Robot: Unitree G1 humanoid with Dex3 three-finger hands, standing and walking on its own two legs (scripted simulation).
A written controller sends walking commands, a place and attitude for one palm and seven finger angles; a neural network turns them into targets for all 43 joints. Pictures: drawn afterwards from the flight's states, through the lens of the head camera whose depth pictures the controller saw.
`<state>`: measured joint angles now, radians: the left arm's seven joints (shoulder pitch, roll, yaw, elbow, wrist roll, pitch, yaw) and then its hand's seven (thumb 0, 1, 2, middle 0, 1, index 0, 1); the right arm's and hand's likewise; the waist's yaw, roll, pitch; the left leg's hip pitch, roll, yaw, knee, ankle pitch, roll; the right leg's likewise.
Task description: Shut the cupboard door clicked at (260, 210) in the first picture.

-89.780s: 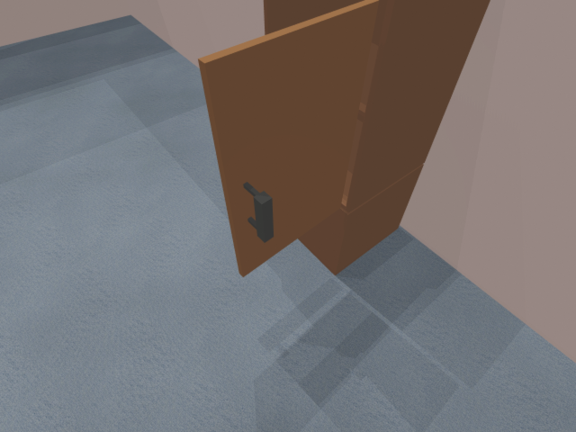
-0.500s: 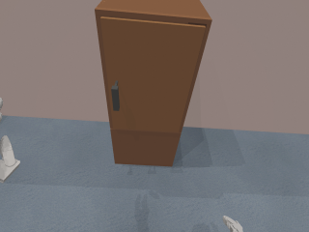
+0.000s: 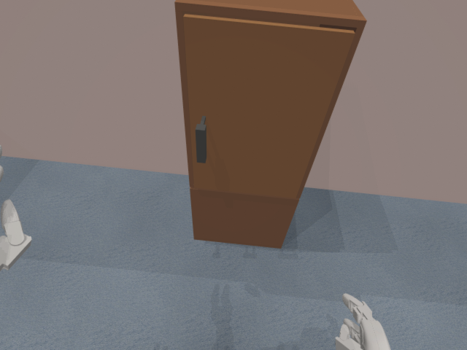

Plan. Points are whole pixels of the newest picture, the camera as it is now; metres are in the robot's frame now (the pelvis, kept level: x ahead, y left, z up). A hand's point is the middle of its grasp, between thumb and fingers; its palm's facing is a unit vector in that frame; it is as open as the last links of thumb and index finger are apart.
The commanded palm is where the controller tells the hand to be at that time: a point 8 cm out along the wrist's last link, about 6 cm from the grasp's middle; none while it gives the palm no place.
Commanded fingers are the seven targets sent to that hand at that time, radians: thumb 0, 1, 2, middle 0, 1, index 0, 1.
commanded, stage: stop stepping back and stand still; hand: left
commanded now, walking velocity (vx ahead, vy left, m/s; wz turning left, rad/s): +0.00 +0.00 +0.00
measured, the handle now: (202, 139) +0.69 +0.13 -0.07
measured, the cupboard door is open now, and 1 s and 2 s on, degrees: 0 0 0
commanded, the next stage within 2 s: let the arm hang, fingers relaxed in 0.34 s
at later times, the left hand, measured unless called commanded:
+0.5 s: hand (35, 264) +0.20 +0.29 +0.10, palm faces +0.33 -0.81 -0.48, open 7.4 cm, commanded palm none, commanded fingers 0.00 0.90 0.90 -0.20 -0.30 -0.20 -0.30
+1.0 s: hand out of the picture -0.12 +0.18 -0.17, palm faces +0.07 -0.98 -0.17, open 7.3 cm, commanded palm none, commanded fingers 0.00 0.90 0.90 -0.20 -0.30 -0.20 -0.30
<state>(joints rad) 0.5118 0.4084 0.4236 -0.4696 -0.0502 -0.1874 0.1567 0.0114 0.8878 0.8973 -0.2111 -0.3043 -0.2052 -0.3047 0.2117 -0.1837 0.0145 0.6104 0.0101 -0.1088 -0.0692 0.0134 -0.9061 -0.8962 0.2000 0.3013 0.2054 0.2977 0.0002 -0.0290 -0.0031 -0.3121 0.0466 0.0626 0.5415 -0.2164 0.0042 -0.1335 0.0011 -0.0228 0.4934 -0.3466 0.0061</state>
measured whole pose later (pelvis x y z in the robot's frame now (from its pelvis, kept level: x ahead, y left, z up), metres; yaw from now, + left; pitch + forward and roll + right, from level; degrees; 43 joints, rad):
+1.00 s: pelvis -0.02 +0.01 +0.01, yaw +1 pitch -2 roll -1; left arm 0.43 0.15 0.01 1.16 0.01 0.04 0.02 0.00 0.93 0.90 -0.20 -0.30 -0.20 -0.30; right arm 0.34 -0.15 0.00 1.11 -0.02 0.04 -0.03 0.01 -0.91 -0.90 0.20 0.30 0.20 0.30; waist 0.00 0.00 0.07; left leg -0.29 0.02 0.05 0.46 -0.14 0.03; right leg -0.12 -0.02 -0.04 0.43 -0.28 0.02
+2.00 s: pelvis -0.01 +0.02 +0.01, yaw +1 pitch -2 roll +0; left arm 0.35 0.13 0.01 1.14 0.01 0.01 0.03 0.00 0.91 0.90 -0.20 -0.30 -0.19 -0.30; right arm 0.28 -0.14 -0.01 1.11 -0.02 0.02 -0.03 0.00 -0.91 -0.90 0.20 0.30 0.20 0.30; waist 0.00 0.00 0.05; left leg -0.25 0.00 0.07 0.42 -0.14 0.03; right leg -0.09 -0.04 -0.02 0.41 -0.29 0.03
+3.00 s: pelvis +0.02 +0.00 +0.01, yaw +1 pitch -2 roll +0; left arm 0.34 0.12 0.01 1.15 0.01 0.00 0.04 0.00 0.91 0.90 -0.20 -0.30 -0.20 -0.30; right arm 0.26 -0.15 0.00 1.13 -0.02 0.01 -0.04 0.01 -0.91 -0.90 0.20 0.30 0.20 0.30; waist 0.00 -0.01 0.05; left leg -0.20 0.01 0.06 0.41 -0.18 0.01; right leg -0.02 -0.03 -0.03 0.36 -0.31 0.01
